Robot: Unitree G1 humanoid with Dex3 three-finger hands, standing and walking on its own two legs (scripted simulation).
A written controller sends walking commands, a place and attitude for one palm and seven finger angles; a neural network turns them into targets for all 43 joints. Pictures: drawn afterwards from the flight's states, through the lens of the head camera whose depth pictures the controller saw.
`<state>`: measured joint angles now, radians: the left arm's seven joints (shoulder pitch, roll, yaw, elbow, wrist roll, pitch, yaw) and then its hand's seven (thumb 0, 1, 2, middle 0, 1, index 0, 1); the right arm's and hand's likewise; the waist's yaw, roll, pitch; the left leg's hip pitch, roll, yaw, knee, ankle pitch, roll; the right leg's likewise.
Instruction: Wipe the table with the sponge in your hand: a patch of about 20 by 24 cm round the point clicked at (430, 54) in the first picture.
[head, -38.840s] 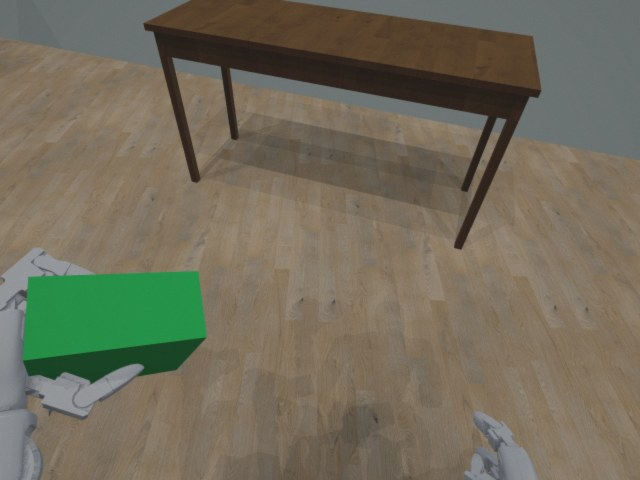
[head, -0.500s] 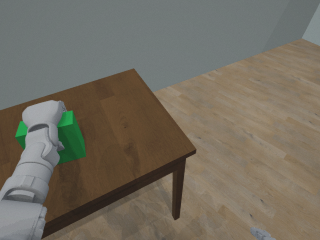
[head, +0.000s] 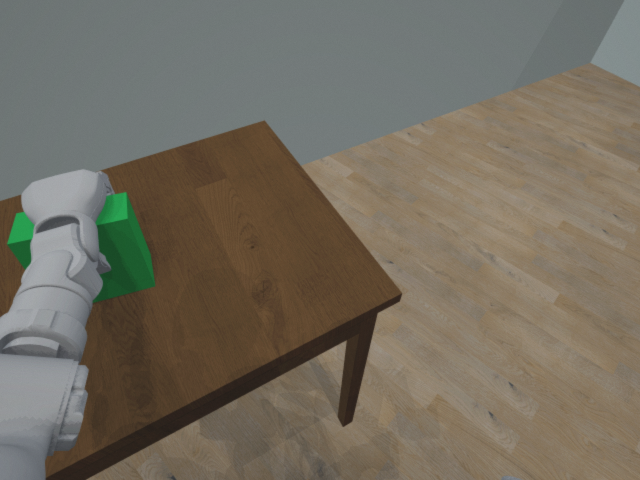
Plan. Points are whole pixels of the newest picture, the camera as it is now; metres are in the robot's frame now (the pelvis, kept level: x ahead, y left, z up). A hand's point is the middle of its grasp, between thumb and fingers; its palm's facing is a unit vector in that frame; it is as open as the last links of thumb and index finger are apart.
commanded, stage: slide back across to the first lane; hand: left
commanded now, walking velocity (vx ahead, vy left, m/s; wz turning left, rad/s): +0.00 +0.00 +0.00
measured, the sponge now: (97, 263) +0.40 +0.33 +0.02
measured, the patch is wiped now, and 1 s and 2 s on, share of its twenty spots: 1.00 1.00 1.00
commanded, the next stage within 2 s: wipe back along the first lane in 0.60 s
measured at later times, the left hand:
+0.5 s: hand (41, 232) +0.41 +0.38 +0.08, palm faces -0.06 -0.06 -1.00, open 10.4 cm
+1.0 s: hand (21, 250) +0.38 +0.40 +0.08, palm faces -0.02 -0.05 -1.00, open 10.5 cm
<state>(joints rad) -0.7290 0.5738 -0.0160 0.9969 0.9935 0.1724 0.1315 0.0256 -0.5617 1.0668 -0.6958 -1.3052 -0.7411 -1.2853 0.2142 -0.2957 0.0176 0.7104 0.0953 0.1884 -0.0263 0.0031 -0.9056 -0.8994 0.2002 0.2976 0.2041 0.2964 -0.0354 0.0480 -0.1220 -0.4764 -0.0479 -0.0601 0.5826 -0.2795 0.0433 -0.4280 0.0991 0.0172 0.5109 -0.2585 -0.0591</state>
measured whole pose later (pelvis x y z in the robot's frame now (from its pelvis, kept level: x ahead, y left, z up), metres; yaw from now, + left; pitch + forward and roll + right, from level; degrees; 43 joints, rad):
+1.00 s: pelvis +0.03 +0.04 +0.01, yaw +1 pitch +8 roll -3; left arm -0.41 0.60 0.04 0.61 0.93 0.19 0.09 0.01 -0.52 1.06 -0.63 -1.37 -0.67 -1.35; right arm 0.18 -0.29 0.01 0.67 0.09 0.21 0.01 0.00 -0.91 -0.90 0.20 0.30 0.20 0.30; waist 0.02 0.06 -0.10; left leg -0.36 -0.09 -0.06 0.52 -0.29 0.10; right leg -0.29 0.06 0.03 0.41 -0.26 -0.01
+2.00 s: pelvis +0.03 +0.02 +0.01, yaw +0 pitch +3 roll -1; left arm 0.05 0.49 -0.02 0.05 0.90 0.39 0.11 0.00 -0.50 1.06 -0.61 -1.38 -0.65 -1.37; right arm 0.08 -0.29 0.03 0.63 0.09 0.16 0.01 0.01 -0.91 -0.90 0.20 0.30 0.20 0.30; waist 0.07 0.10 -0.09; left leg -0.25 -0.07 -0.05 0.51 -0.30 0.07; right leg -0.20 0.07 0.04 0.45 -0.29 -0.04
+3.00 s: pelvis +0.01 +0.01 +0.01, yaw +0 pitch -2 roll -1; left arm 0.22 0.49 -0.04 -0.17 0.86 0.43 0.05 0.00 -0.52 1.06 -0.65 -1.33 -0.69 -1.32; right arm 0.05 -0.27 0.03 0.64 0.06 0.14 -0.02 0.01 -0.90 -0.90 0.20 0.30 0.20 0.30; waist 0.10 0.10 -0.05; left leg -0.17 -0.07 -0.04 0.49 -0.28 0.06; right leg -0.14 0.08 0.05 0.45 -0.27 -0.05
